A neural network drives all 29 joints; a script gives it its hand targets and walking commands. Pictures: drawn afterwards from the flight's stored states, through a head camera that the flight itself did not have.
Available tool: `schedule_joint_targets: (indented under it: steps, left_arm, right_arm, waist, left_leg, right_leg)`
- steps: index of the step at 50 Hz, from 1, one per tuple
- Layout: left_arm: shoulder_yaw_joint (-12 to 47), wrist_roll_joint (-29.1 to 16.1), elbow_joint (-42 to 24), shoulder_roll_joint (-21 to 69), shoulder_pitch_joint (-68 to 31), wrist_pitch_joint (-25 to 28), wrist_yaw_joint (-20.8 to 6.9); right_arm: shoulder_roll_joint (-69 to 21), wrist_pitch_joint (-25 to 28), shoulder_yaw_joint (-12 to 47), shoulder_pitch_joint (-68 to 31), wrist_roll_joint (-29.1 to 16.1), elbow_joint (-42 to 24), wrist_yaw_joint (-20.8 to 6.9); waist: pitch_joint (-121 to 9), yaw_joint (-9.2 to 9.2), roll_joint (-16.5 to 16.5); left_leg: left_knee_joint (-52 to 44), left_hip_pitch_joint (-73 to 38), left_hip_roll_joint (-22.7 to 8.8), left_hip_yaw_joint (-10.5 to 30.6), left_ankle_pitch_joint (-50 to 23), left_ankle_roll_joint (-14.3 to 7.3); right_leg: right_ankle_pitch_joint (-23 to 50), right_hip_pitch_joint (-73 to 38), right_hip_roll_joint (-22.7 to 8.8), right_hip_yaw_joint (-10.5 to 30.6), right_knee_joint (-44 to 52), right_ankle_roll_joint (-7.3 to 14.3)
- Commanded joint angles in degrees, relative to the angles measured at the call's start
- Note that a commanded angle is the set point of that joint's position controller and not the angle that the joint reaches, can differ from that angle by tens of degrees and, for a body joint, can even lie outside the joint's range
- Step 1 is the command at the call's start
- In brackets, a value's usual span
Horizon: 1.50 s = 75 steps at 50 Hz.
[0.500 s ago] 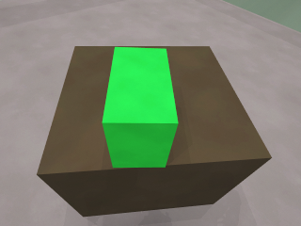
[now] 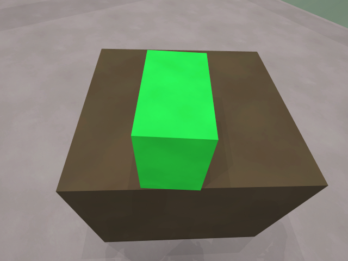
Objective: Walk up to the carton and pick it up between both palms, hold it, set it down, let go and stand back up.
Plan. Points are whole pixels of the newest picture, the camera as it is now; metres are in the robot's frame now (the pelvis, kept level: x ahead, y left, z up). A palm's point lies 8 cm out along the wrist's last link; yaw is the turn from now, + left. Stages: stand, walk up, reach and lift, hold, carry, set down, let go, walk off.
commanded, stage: walk up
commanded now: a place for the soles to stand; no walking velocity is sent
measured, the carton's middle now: (173, 120) +0.47 +0.01 +0.01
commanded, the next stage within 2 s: reach and lift in 0.60 s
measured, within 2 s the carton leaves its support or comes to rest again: neither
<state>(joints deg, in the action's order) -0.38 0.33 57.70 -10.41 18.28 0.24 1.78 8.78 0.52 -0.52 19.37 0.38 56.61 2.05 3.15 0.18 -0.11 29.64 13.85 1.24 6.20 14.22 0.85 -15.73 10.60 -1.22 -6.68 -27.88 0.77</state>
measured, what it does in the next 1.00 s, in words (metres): stands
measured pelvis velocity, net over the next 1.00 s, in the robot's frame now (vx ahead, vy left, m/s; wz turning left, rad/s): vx -0.02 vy -0.02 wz -0.05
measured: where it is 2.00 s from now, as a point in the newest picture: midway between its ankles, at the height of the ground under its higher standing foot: outside the picture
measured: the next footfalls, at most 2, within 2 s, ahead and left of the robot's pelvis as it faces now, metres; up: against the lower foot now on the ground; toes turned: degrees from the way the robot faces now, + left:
none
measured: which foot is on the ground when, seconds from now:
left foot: down 0.00-1.00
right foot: down 0.00-1.00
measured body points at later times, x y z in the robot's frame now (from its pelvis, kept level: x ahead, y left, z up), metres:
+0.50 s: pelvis +0.01 -0.01 -0.01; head +0.02 +0.00 +0.44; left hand +0.02 +0.24 -0.16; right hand +0.05 -0.24 -0.15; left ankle +0.02 +0.13 -0.74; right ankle -0.01 -0.11 -0.74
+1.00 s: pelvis -0.02 -0.02 -0.01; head +0.00 +0.00 +0.44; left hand +0.17 +0.20 -0.11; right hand +0.14 -0.25 -0.10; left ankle +0.02 +0.13 -0.74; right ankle -0.01 -0.11 -0.74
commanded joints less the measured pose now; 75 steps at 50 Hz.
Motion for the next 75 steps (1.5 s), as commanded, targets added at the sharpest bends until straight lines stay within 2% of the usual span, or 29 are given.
schedule_joint_targets:
  steps: [1,3,5,7,11,13,17,23,26,28,30,31,32,33,34,36,38,40,42,44,48,51,54,56,58,62,64,67,75]
  left_arm:
    - [-1.5,0.2,-3.5,-6.9,4.2,1.2,0.4]
    - [-1.6,-0.2,-3.8,-7.9,3.6,1.1,0.6]
    - [-1.6,0.1,-4.1,-8.0,3.3,1.0,0.6]
    - [-1.5,0.1,-4.4,-7.7,3.4,0.8,0.5]
    - [-1.7,0.4,-4.5,-8.3,4.0,0.5,0.5]
    - [-1.7,0.0,-5.2,-8.9,3.3,0.4,0.4]
    - [-2.0,0.0,-5.9,-9.9,3.2,0.3,0.4]
    - [-2.1,-0.3,-6.3,-10.8,3.0,0.2,0.2]
    - [-2.1,-0.3,-7.4,-11.5,2.2,0.0,0.2]
    - [-2.0,-0.1,-7.5,-10.8,2.7,-0.2,0.1]
    - [-1.9,-0.1,-7.7,-10.1,2.5,-0.4,0.0]
    - [-3.0,-2.1,-26.9,-19.6,-44.7,-11.0,-0.7]
    - [-1.3,-3.2,-28.0,-16.8,-36.3,-17.1,0.6]
    - [-0.8,-3.6,-31.1,-16.7,-35.9,-20.8,0.8]
    - [0.0,-4.7,-30.8,-14.4,-31.0,-23.6,0.8]
    - [-1.9,-2.6,-36.8,-12.7,-27.6,-28.2,1.6]
    - [-5.1,0.5,-40.9,-9.9,-18.7,-31.1,1.5]
    - [-8.2,1.7,-43.2,-8.7,-9.0,-32.3,0.4]
    - [-10.2,3.3,-43.0,-7.5,-2.9,-32.3,-0.9]
    - [-11.0,4.7,-41.2,-7.5,-0.5,-32.1,-1.7]
    - [-10.7,5.5,-38.1,-9.3,-7.4,-30.1,-1.3]
    - [-10.0,4.6,-38.1,-10.3,-16.3,-27.6,-0.3]
    - [-8.8,2.2,-39.5,-11.4,-23.4,-24.1,0.6]
    - [-8.8,0.2,-41.1,-11.1,-24.1,-21.9,0.7]
    - [-8.1,-1.0,-43.8,-10.9,-24.2,-19.6,1.1]
    - [-6.0,-3.7,-44.3,-10.2,-19.7,-15.6,1.0]
    - [-5.2,-4.2,-42.6,-9.9,-16.5,-15.0,0.4]
    - [-4.3,-4.9,-42.6,-9.7,-13.7,-14.6,-0.2]
    - [-2.0,-4.5,-44.0,-6.9,-11.1,-10.8,1.9]
  right_arm:
    - [8.6,1.1,-1.9,4.4,0.0,-3.5,0.5]
    - [7.5,1.0,-1.7,4.3,-0.1,-3.5,0.5]
    - [7.7,1.0,-1.7,4.4,0.0,-3.7,0.6]
    - [8.0,1.0,-1.7,4.3,0.2,-4.3,0.5]
    - [8.1,0.6,-1.7,3.7,0.4,-4.8,0.4]
    - [8.0,0.6,-1.8,4.6,0.2,-5.1,0.4]
    - [8.8,0.6,-1.8,3.6,0.1,-6.2,0.4]
    - [9.5,0.7,-2.0,3.0,0.2,-7.2,0.4]
    - [9.7,0.8,-2.1,4.2,0.1,-7.5,0.4]
    - [10.1,0.8,-2.3,3.4,0.2,-8.1,0.4]
    - [10.6,0.7,-2.3,2.7,0.2,-8.4,0.3]
    - [5.5,3.9,-8.1,-43.2,7.4,-13.5,-1.3]
    - [7.8,2.1,-10.0,-34.4,10.0,-12.0,-2.7]
    - [9.2,0.2,-10.4,-33.5,8.9,-13.7,-3.7]
    - [9.6,-2.2,-10.0,-30.3,7.6,-15.3,-4.7]
    - [10.5,-3.6,-7.1,-25.5,4.8,-13.9,-5.6]
    - [12.5,-2.2,-3.4,-19.3,-0.5,-11.2,-6.2]
    - [14.2,-0.2,0.8,-14.4,-5.8,-11.1,-5.7]
    - [15.6,1.3,3.6,-12.5,-8.6,-10.5,-4.6]
    - [16.3,2.5,4.3,-14.0,-8.7,-12.0,-3.2]
    - [10.3,2.3,3.4,-20.3,-4.9,-19.7,-0.4]
    - [4.3,1.4,2.1,-22.2,-2.1,-24.8,-0.4]
    - [0.5,0.4,1.0,-22.9,0.2,-31.7,-1.0]
    - [-1.5,-0.1,0.8,-21.0,0.4,-35.4,-0.9]
    - [-1.1,0.2,-0.3,-18.1,1.0,-36.0,-0.5]
    - [-0.8,2.3,-0.9,-13.8,1.8,-36.0,0.7]
    - [-0.4,2.8,-1.5,-12.0,2.1,-34.7,1.4]
    - [-0.3,3.2,-1.4,-10.9,1.9,-34.0,2.0]
    - [1.9,6.1,-1.4,-11.7,0.4,-35.7,-0.1]
  waist:
    - [0.2,0.34,2.2]
    - [0.8,0.51,0.8]
    - [0.6,-0.04,2.4]
    - [1.0,0.24,1.4]
    - [3.5,0.18,2.4]
    - [2.1,-0.30,-0.9]
    - [2.1,-0.18,1.9]
    - [0.4,0.62,0.8]
    - [-0.8,0.12,1.4]
    - [-0.3,0.38,-0.2]
    - [0.7,0.54,2.3]
    - [-4.6,-4.00,-2.1]
    - [-0.4,-4.63,-2.8]
    - [-4.4,-4.59,-2.2]
    - [-7.7,-4.14,-2.7]
    - [-13.3,-2.10,3.6]
    - [-21.0,-0.91,7.7]
    - [-24.6,-0.47,6.3]
    - [-22.7,-0.18,5.3]
    - [-18.2,0.51,3.4]
    - [-5.4,3.10,-0.4]
    - [2.0,5.08,-1.2]
    - [0.1,4.64,-2.9]
    - [-3.6,4.94,-2.7]
    - [-7.9,3.56,0.2]
    - [-10.4,1.73,1.2]
    - [-8.6,0.76,1.1]
    - [-6.1,1.10,0.6]
    - [-2.1,3.20,2.4]
  left_leg:
    - [-6.0,4.3,-4.0,3.8,-6.6,-1.8]
    - [-5.5,4.5,-3.7,4.0,-6.8,-1.8]
    - [-4.5,4.4,-3.7,4.2,-8.6,-2.0]
    - [-4.7,4.0,-3.9,4.7,-10.2,-2.0]
    - [-4.0,7.6,-3.4,4.5,-7.9,-1.6]
    - [-2.5,6.1,-2.9,4.3,-7.6,-1.6]
    - [-1.5,6.6,-2.4,4.7,-8.2,-1.5]
    - [-0.1,5.9,-2.1,5.5,-9.6,-2.0]
    - [0.1,6.2,-2.3,6.1,-11.6,-2.0]
    - [0.3,6.0,-2.2,6.4,-11.7,-2.3]
    - [-0.7,7.0,-2.3,6.9,-10.6,-2.4]
    - [7.9,17.0,-2.8,-6.8,5.9,1.3]
    - [9.0,19.7,-2.8,-8.9,13.8,1.6]
    - [9.4,19.3,-3.6,-8.9,14.6,1.5]
    - [10.3,19.0,-3.8,-8.5,12.1,1.6]
    - [11.2,14.5,-3.8,-9.1,2.1,3.3]
    - [12.9,0.3,-3.6,-7.9,-21.3,5.5]
    - [14.3,-9.2,-2.4,-7.8,-36.1,6.4]
    - [9.8,-12.6,-0.8,-8.6,-36.9,6.1]
    - [5.5,-10.3,0.4,-9.2,-29.9,4.5]
    - [-1.4,-2.2,1.8,-12.1,-9.8,1.4]
    - [-4.1,0.7,1.3,-14.2,1.0,-0.2]
    - [-3.7,1.4,0.7,-14.8,6.6,-1.2]
    - [-4.1,2.3,-0.1,-14.6,5.5,-1.5]
    - [-4.8,1.4,-0.6,-14.7,5.0,-1.0]
    - [-5.5,-1.4,-1.1,-14.1,1.3,-0.1]
    - [-6.2,-3.4,-1.0,-14.0,1.5,0.2]
    - [-7.9,-4.6,-0.5,-13.8,-0.2,0.4]
    - [-13.1,-3.3,-2.1,-11.7,1.0,0.5]
  right_leg:
    - [2.0,-1.7,-5.6,5.5,6.0,1.1]
    - [1.4,-1.0,-6.1,5.9,5.9,1.4]
    - [3.1,-1.5,-6.4,5.5,5.3,1.5]
    - [3.8,-1.6,-6.2,4.6,5.1,1.3]
    - [2.1,-1.3,-6.6,4.1,5.0,1.4]
    - [1.3,-0.9,-7.5,4.6,5.7,1.9]
    - [-0.3,-0.5,-8.1,4.3,6.3,2.4]
    - [1.7,-1.7,-8.5,4.1,5.5,2.9]
    - [3.8,-3.3,-8.6,3.1,3.9,3.1]
    - [4.1,-2.6,-8.3,2.3,3.7,2.7]
    - [2.1,-1.8,-7.9,2.0,3.2,2.4]
    - [-8.4,14.9,-3.0,3.2,-9.4,1.4]
    - [-12.6,14.7,-3.8,3.6,-11.3,1.3]
    - [-13.8,11.9,-2.9,3.2,-12.4,1.5]
    - [-9.6,7.8,-2.9,3.0,-14.7,1.1]
    - [2.4,8.2,-2.3,2.7,-16.0,0.8]
    - [14.4,9.9,0.5,0.4,-17.1,0.4]
    - [26.2,7.0,2.5,0.5,-13.9,-0.3]
    - [33.6,0.4,3.0,1.4,-8.8,-0.7]
    - [31.8,-3.5,3.2,1.8,-5.6,-1.2]
    - [11.8,-2.7,2.0,4.1,1.7,-2.4]
    - [-5.2,3.4,0.2,5.9,6.3,-2.3]
    - [-15.2,6.4,-1.6,8.3,8.0,-2.1]
    - [-13.2,4.2,-2.4,9.7,7.9,-2.0]
    - [-10.0,2.1,-2.0,9.1,7.0,-1.9]
    - [-5.0,0.5,-1.1,8.0,6.7,-1.5]
    - [-6.6,1.3,-0.9,7.4,8.3,-1.3]
    - [-6.4,0.1,0.2,6.4,9.3,-1.5]
    - [-3.5,-4.1,3.7,3.6,7.9,-1.2]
